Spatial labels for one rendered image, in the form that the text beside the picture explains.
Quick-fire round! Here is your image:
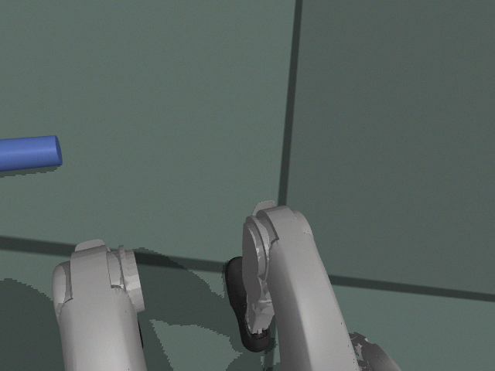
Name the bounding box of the right robot foot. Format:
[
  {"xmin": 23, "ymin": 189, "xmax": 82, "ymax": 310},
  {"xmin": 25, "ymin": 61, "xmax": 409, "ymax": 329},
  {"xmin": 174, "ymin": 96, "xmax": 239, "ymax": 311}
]
[{"xmin": 225, "ymin": 257, "xmax": 271, "ymax": 352}]

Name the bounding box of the right robot hand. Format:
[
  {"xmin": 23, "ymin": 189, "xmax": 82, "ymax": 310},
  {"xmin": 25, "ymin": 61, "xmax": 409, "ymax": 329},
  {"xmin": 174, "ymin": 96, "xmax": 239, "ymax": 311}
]
[{"xmin": 349, "ymin": 332, "xmax": 401, "ymax": 371}]

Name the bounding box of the bottle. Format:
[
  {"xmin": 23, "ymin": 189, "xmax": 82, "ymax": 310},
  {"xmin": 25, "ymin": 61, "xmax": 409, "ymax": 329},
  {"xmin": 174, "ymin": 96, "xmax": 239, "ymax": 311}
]
[{"xmin": 0, "ymin": 135, "xmax": 63, "ymax": 172}]

